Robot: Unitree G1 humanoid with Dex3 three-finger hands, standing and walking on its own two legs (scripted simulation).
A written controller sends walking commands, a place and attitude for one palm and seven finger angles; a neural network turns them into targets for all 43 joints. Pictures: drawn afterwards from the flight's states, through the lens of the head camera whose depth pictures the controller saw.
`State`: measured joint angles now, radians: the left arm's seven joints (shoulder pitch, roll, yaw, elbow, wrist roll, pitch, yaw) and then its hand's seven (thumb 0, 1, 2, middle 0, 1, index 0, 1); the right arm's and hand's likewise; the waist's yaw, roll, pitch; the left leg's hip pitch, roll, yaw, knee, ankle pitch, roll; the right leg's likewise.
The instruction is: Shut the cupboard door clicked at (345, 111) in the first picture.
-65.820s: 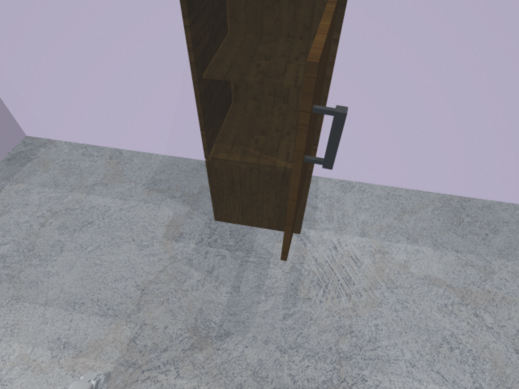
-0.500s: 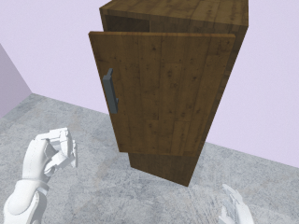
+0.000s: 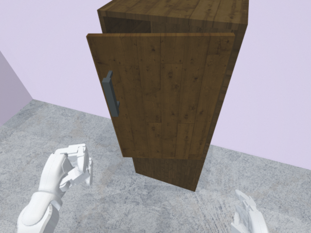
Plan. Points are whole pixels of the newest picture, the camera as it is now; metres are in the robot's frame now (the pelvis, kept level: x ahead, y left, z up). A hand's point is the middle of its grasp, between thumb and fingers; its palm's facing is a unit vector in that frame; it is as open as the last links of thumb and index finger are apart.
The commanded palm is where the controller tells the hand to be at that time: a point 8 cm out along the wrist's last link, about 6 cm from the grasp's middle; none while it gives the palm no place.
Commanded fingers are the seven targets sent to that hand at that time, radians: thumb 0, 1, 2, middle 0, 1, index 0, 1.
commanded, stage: bring the fist close to the handle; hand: left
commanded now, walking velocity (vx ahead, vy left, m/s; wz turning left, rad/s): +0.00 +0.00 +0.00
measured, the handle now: (112, 94) +0.48 +0.18 +0.10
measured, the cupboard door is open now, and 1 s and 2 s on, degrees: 16 16 9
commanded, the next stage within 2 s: push the door shut along its arc in 1.34 s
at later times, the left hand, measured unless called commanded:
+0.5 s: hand (103, 132) +0.32 +0.16 +0.12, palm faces +0.03 -1.00 -0.02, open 3.1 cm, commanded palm +0.29 +0.21 +0.11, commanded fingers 0.00 0.90 0.90 -1.30 -1.50 -1.30 -1.50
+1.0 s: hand (123, 113) +0.39 +0.12 +0.11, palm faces +0.00 -1.00 -0.02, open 3.1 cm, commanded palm +0.36 +0.18 +0.11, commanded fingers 0.00 0.90 0.90 -1.30 -1.50 -1.30 -1.50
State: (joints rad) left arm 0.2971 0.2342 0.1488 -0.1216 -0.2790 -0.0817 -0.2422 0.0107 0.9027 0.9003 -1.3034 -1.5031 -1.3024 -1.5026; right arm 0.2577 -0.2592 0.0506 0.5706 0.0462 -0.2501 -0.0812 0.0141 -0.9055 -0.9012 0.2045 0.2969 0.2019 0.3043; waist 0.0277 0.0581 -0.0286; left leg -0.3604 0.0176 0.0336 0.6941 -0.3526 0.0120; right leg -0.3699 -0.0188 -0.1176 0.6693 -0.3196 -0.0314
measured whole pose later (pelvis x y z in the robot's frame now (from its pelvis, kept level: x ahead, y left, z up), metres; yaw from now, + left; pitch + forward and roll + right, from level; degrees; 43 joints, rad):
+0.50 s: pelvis +0.01 +0.00 +0.00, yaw -1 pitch +2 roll +0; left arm -0.02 0.18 0.12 0.06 -0.20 -0.10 -0.09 0.01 0.90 0.90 -1.30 -1.50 -1.30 -1.50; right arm 0.26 -0.24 0.04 0.61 0.03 -0.22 -0.05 0.01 -0.91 -0.90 0.20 0.30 0.20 0.30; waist 0.01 0.03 -0.03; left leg -0.34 0.01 0.06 0.65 -0.35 0.02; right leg -0.38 -0.03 -0.09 0.66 -0.32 -0.03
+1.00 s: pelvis +0.00 +0.00 +0.00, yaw -1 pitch +4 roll +0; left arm -0.41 0.19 0.13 0.51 -0.17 -0.09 -0.05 0.01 0.90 0.90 -1.30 -1.50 -1.30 -1.50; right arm 0.26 -0.25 0.04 0.65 0.04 -0.11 -0.05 0.01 -0.91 -0.90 0.20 0.30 0.20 0.30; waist -0.02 0.04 -0.03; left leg -0.37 0.01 0.06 0.64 -0.33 0.01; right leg -0.41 -0.02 -0.09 0.65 -0.30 -0.03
